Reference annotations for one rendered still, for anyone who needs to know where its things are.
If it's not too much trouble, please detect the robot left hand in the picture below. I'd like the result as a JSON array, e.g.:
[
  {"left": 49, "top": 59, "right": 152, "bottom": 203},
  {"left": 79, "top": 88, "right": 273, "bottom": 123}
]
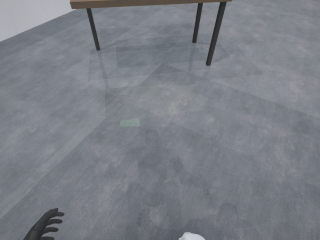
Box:
[{"left": 23, "top": 208, "right": 65, "bottom": 240}]

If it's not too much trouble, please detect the table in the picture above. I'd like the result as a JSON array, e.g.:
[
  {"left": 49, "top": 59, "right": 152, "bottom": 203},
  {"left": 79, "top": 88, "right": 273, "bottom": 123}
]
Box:
[{"left": 70, "top": 0, "right": 232, "bottom": 66}]

